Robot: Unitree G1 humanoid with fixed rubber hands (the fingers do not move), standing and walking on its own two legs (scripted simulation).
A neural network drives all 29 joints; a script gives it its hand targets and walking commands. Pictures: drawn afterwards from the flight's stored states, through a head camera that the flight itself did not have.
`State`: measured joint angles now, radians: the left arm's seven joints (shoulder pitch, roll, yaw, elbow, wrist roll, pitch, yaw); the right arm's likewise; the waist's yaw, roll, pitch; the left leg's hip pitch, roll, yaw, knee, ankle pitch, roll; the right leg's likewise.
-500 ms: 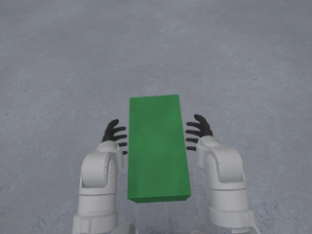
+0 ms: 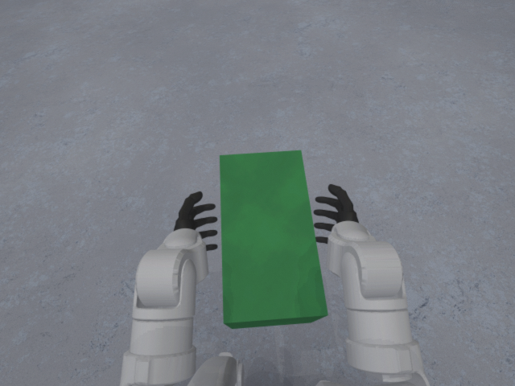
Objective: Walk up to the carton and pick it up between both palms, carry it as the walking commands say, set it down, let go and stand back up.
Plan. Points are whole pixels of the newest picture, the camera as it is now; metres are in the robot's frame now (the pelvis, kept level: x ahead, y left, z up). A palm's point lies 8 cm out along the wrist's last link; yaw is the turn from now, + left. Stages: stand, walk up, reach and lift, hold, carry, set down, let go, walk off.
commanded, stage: carry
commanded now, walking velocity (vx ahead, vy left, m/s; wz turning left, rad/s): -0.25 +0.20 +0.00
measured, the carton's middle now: (266, 240) +0.36 -0.01 -0.01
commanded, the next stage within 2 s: none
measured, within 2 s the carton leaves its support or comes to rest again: neither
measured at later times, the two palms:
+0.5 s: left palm out of the picture +0.10 +0.23 +0.09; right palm out of the picture +0.12 +0.00 +0.09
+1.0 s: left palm out of the picture -0.11 +0.33 +0.08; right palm out of the picture -0.09 +0.10 +0.09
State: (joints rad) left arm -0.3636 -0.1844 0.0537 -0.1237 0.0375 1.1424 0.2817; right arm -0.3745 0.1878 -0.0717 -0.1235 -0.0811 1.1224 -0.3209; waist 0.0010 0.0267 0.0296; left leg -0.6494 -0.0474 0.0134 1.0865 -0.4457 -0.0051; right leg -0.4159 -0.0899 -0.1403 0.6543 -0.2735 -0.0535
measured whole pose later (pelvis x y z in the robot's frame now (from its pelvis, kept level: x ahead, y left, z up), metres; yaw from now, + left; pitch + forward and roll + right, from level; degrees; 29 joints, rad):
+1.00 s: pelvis -0.40 +0.20 +0.00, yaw +1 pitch +2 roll +1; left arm -0.34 -0.17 0.08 -0.13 0.08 1.18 0.29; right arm -0.40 0.20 -0.04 -0.07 -0.08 1.16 -0.29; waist 0.00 -0.03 -0.01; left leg -0.36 0.03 0.03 0.58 -0.25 -0.02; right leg -0.68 -0.09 -0.06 1.10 -0.41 0.01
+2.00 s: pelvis -0.78 +0.30 +0.01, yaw +2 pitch +2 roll +1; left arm -0.34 -0.18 0.03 -0.09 0.06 1.16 0.27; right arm -0.35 0.18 -0.07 -0.10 -0.08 1.15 -0.30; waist -0.02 0.03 -0.04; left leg -0.44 0.04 0.07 0.62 -0.24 -0.01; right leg -0.35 -0.04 -0.13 0.56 -0.25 -0.05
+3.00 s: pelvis -0.90 +0.29 +0.00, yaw +2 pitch +1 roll +1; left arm -0.37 -0.19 0.08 -0.04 0.09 1.18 0.30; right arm -0.40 0.20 -0.08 -0.01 -0.09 1.16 -0.29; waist -0.02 -0.03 -0.07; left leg -0.38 0.01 0.10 0.58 -0.23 0.03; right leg -0.52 -0.03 -0.08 0.80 -0.32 -0.01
